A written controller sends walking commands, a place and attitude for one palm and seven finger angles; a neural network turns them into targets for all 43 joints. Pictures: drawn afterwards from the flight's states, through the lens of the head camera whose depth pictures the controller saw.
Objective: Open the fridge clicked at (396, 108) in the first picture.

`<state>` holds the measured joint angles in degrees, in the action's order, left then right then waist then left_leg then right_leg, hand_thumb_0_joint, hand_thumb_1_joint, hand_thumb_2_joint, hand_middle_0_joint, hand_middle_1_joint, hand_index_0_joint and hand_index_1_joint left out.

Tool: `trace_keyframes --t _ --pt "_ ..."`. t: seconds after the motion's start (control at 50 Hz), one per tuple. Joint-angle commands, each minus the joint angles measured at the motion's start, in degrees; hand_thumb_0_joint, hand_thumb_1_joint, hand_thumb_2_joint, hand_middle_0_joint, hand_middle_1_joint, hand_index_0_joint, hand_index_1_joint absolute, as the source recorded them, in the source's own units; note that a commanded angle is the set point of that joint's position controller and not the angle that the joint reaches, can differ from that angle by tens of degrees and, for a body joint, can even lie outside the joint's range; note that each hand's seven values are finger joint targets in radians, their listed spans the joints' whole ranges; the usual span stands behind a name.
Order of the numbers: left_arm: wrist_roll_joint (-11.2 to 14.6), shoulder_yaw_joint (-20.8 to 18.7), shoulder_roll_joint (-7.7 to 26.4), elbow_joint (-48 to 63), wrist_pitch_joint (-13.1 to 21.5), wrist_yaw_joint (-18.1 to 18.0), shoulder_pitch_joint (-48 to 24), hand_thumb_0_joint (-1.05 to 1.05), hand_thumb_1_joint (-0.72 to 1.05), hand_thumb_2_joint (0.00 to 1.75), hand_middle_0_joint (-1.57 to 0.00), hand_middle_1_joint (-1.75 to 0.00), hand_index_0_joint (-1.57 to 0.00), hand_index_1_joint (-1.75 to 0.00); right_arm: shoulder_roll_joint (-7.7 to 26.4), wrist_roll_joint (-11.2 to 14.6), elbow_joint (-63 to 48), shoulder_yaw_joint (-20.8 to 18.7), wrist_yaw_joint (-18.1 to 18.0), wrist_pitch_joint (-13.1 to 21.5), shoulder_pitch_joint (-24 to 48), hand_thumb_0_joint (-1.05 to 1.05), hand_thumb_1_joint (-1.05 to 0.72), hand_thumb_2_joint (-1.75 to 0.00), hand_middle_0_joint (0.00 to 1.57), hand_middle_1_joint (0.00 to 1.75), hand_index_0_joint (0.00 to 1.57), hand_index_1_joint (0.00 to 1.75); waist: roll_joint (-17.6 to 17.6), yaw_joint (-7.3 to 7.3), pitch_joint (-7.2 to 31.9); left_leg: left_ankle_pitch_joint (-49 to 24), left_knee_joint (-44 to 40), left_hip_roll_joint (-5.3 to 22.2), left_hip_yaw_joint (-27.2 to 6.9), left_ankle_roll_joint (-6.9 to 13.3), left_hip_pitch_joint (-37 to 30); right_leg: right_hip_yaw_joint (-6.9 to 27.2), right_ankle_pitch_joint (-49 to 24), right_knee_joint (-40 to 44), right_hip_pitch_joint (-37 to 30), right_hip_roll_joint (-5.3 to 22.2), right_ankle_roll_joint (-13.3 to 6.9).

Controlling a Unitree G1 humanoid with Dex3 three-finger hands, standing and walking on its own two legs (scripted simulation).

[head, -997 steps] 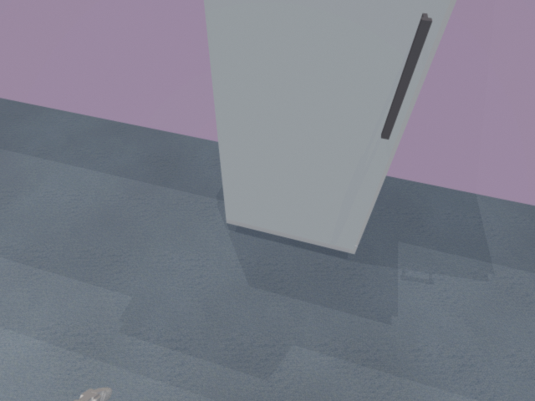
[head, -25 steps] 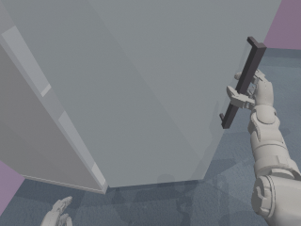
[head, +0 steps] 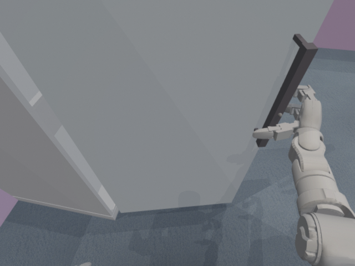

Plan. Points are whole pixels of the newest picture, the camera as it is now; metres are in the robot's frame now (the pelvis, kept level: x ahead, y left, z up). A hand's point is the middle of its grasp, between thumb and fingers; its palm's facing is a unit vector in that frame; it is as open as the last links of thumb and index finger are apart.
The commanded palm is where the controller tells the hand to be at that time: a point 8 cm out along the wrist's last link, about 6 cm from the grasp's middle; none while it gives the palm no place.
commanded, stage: slip the hand off the handle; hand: right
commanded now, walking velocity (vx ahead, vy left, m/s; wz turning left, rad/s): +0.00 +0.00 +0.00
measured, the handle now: (276, 100) +0.50 -0.18 +0.11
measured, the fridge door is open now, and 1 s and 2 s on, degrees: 74 72 72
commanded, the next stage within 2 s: draw the hand back to the body in 1.28 s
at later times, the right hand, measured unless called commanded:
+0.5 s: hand (318, 123) +0.44 -0.26 +0.10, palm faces +0.27 +0.94 -0.19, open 14.7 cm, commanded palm +0.41 -0.31 +0.11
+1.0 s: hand (332, 146) +0.39 -0.28 +0.09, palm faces +0.27 +0.95 -0.18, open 14.7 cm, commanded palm +0.34 -0.32 +0.11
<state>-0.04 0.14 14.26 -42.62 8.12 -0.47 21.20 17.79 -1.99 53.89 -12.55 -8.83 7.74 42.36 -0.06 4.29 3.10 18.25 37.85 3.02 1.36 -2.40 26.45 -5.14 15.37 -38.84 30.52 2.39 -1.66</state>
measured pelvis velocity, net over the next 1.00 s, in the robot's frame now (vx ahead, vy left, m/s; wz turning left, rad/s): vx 0.02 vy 0.00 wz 0.00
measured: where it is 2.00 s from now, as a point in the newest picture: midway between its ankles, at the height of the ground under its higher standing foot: outside the picture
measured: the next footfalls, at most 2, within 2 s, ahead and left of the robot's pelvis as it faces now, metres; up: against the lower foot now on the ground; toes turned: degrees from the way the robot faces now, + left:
none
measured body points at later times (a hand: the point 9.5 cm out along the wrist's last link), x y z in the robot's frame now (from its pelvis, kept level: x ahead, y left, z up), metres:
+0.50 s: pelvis +0.02 +0.03 +0.00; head +0.07 +0.02 +0.45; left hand +0.09 +0.31 -0.11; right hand +0.42 -0.31 +0.11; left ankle +0.01 +0.15 -0.72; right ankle +0.04 -0.10 -0.72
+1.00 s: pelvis +0.02 +0.00 +0.00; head +0.05 -0.01 +0.45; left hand +0.13 +0.26 -0.10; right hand +0.37 -0.33 +0.10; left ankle +0.01 +0.15 -0.72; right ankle +0.04 -0.10 -0.72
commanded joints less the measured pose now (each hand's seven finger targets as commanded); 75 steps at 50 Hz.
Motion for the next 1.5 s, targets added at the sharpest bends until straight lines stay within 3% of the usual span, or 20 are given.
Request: trace_keyframes --t 0.0,0.04,0.08,0.16,0.26,0.32,0.56,0.62,0.68,0.74,0.86,0.88,0.98,1.1,1.16,1.24,1.38,1.4,1.42,1.48 --pt "0.04 -3.26 10.69 5.69 0.41 -1.21 2.15 0.00 0.90 0.90 -0.20 -0.30 -0.20 -0.30 21.42 -2.27 -6.24 -8.51 -0.10 3.26 26.99 0.00 0.55 -0.20 0.25 1.15 0.25 1.15 -0.97 0.09 14.35 -7.31 -4.80 -4.17 1.63 3.03 1.59 5.10 -6.79 5.13 -12.28 -1.01 0.43" --pt "0.13 -3.22 10.47 6.77 -0.57 -1.57 1.37 0.00 0.90 0.90 -0.20 -0.30 -0.20 -0.30 25.35 -2.73 -8.47 -11.20 0.73 4.02 25.74 0.00 0.55 -0.20 0.25 1.15 0.25 1.15 0.27 -1.53 15.98 -9.47 -4.74 -3.67 0.81 3.30 -2.19 3.78 -7.74 4.57 -10.74 -1.71 -0.04" --pt "0.47 -3.24 9.99 7.82 -1.23 -1.64 1.04 0.00 0.90 0.90 -0.20 -0.30 -0.20 -0.30 24.81 -2.14 -8.54 -10.55 2.54 4.58 22.58 0.00 0.55 -0.20 0.25 1.15 0.25 1.15 1.67 -2.12 18.37 -11.47 -4.45 -3.66 0.46 3.27 -3.64 2.97 -9.08 4.03 -11.34 -2.01 -0.06" --pt "0.90 -3.87 10.48 8.06 -1.93 -1.85 2.00 0.00 0.90 0.90 -0.20 -0.30 -0.20 -0.30 24.04 -0.14 -11.05 -8.90 7.10 6.44 22.98 0.00 0.55 -0.20 0.25 1.15 0.25 1.15 2.79 -0.33 21.09 -15.15 -4.58 -4.06 -0.01 2.95 -3.53 2.71 -11.99 2.46 -13.88 -1.84 -0.47" --pt "1.76 -4.18 10.84 7.75 -2.68 -2.67 2.57 0.00 0.90 0.90 -0.20 -0.30 -0.20 -0.30 25.36 3.23 -12.50 -9.47 12.47 6.76 21.40 0.00 0.55 -0.20 0.25 1.15 0.25 1.15 3.07 -0.07 21.21 -16.99 -5.35 -4.21 -0.69 2.62 -4.57 2.42 -11.73 2.00 -13.67 -2.14 -0.89" --pt "2.04 -3.87 10.96 7.33 -3.19 -3.08 2.57 0.00 0.90 0.90 -0.20 -0.30 -0.20 -0.30 25.85 3.47 -10.09 -8.66 14.43 5.84 22.08 0.00 0.55 -0.20 0.25 1.15 0.25 1.15 2.53 1.08 16.80 -15.49 -6.04 -3.96 -0.82 2.22 -2.16 2.51 -9.51 1.92 -11.84 -2.24 -1.10" --pt "1.94 -3.26 11.36 8.17 -4.55 -3.74 3.23 0.00 0.90 0.90 -0.20 -0.30 -0.20 -0.30 35.71 3.65 -7.84 -15.50 17.94 7.37 20.77 0.00 0.55 -0.20 0.25 1.15 0.25 1.15 3.61 -0.43 19.97 -17.50 -3.77 -3.97 -0.75 2.24 -2.89 3.50 -12.29 0.65 -10.84 -1.97 -1.08" --pt "1.98 -3.71 10.79 10.20 -4.57 -3.12 2.82 0.00 0.90 0.90 -0.20 -0.30 -0.20 -0.30 29.63 4.13 -12.04 -12.44 18.90 6.74 12.92 0.00 0.55 -0.20 0.25 1.15 0.25 1.15 7.48 -2.31 22.75 -17.48 -3.22 -4.58 0.54 3.04 -1.59 4.04 -16.44 0.82 -15.82 -1.62 -0.46" --pt "2.35 -3.81 10.79 11.18 -4.62 -2.98 2.01 0.00 0.90 0.90 -0.20 -0.30 -0.20 -0.30 26.66 6.47 -16.04 -11.82 19.14 5.80 7.81 0.00 0.55 -0.20 0.25 1.15 0.25 1.15 5.56 -2.31 21.46 -17.51 -3.50 -5.05 1.12 3.02 -1.18 4.43 -18.20 1.03 -16.73 -1.01 -0.43" --pt "2.60 -3.76 10.98 12.22 -4.48 -3.31 1.04 0.00 0.90 0.90 -0.20 -0.30 -0.20 -0.30 27.04 8.66 -18.85 -14.26 18.84 4.43 3.80 0.00 0.55 -0.20 0.25 1.15 0.25 1.15 1.60 -3.16 18.31 -16.63 -3.93 -5.13 1.49 3.02 -3.23 4.13 -15.80 2.04 -13.62 -1.23 -0.68" --pt "2.12 -3.47 10.07 13.52 -3.47 -3.09 -1.22 0.00 0.90 0.90 -0.20 -0.30 -0.20 -0.30 27.68 6.36 -33.27 -14.79 15.76 3.78 -0.84 0.00 0.55 -0.20 0.25 1.15 0.25 1.15 8.75 -4.40 20.00 -14.39 -3.06 -5.27 1.95 3.35 -1.52 5.76 -19.67 2.85 -18.67 -0.46 0.15" --pt "2.13 -3.22 9.62 13.71 -3.16 -3.06 -1.92 0.00 0.90 0.90 -0.20 -0.30 -0.20 -0.30 24.41 6.58 -35.04 -12.15 15.57 3.67 -0.77 0.00 0.55 -0.20 0.25 1.15 0.25 1.15 9.06 -3.55 19.12 -13.37 -3.11 -5.38 2.30 3.29 -0.39 6.22 -19.51 3.10 -19.72 -0.19 0.35" --pt "2.28 -2.73 9.28 13.26 -1.42 -3.84 -4.24 0.00 0.90 0.90 -0.20 -0.30 -0.20 -0.30 20.61 8.80 -37.49 -10.32 15.38 1.70 -4.56 0.00 0.55 -0.20 0.25 1.15 0.25 1.15 7.83 -3.38 15.89 -9.92 -4.17 -5.33 2.74 3.27 -0.24 6.94 -13.61 4.65 -18.88 -0.05 0.82" --pt "2.59 -2.16 9.37 13.92 -0.50 -4.51 -6.05 0.00 0.90 0.90 -0.20 -0.30 -0.20 -0.30 21.48 8.88 -37.63 -11.70 15.99 -2.12 -10.57 0.00 0.55 -0.20 0.25 1.15 0.25 1.15 4.30 -4.84 13.69 -8.58 -5.21 -4.70 2.67 3.48 -2.71 6.56 -9.05 6.24 -15.92 -0.72 0.54" --pt "2.58 -1.87 8.94 14.45 0.14 -4.77 -7.35 0.00 0.90 0.90 -0.20 -0.30 -0.20 -0.30 20.88 9.22 -41.22 -11.02 16.41 -1.79 -10.90 0.00 0.55 -0.20 0.25 1.15 0.25 1.15 6.19 -4.72 13.70 -8.58 -5.51 -4.59 2.42 3.50 -2.84 6.29 -9.03 6.01 -16.82 -0.77 0.47" --pt "2.53 -1.40 9.07 14.13 0.98 -5.51 -8.04 0.00 0.90 0.90 -0.20 -0.30 -0.20 -0.30 22.10 10.16 -41.29 -12.41 17.16 -0.89 -11.16 0.00 0.55 -0.20 0.25 1.15 0.25 1.15 3.23 -4.25 10.93 -5.59 -6.53 -4.59 2.17 3.35 -2.69 6.28 -4.52 6.45 -14.99 -1.03 0.15" --pt "2.46 -0.93 8.75 12.70 3.14 -6.55 -8.66 0.00 0.90 0.90 -0.20 -0.30 -0.20 -0.30 21.01 9.75 -41.31 -9.22 18.39 -0.03 -5.62 0.00 0.55 -0.20 0.25 1.15 0.25 1.15 7.11 -3.18 12.16 -3.94 -7.18 -4.12 1.33 3.28 -1.56 6.18 -2.28 6.05 -16.56 -1.71 0.09" --pt "2.97 -0.75 10.05 12.14 4.04 -7.26 -7.66 0.00 0.90 0.90 -0.20 -0.30 -0.20 -0.30 18.31 17.35 -41.60 -8.73 25.83 2.58 -4.06 0.00 0.55 -0.20 0.25 1.15 0.25 1.15 4.05 -0.07 13.49 -5.84 -8.03 -4.08 1.05 3.61 -3.93 6.06 -3.47 5.67 -18.83 -1.32 0.17" --pt "3.14 -0.64 10.20 11.60 4.35 -7.94 -8.25 0.00 0.90 0.90 -0.20 -0.30 -0.20 -0.30 23.68 19.21 -39.01 -12.92 30.34 3.91 -5.68 0.00 0.55 -0.20 0.25 1.15 0.25 1.15 3.21 -2.41 14.35 -7.00 -7.75 -3.98 0.42 3.75 -6.05 5.76 -3.95 5.09 -17.64 -1.45 0.08" --pt "3.31 0.05 10.31 12.96 4.88 -8.50 -9.43 0.00 0.90 0.90 -0.20 -0.30 -0.20 -0.30 28.78 23.59 -37.20 -17.67 39.65 5.01 -9.13 0.00 0.55 -0.20 0.25 1.15 0.25 1.15 4.48 -4.26 16.42 -11.98 -6.42 -3.17 -1.16 3.58 -9.97 5.19 -6.69 4.34 -15.86 -2.31 -0.20"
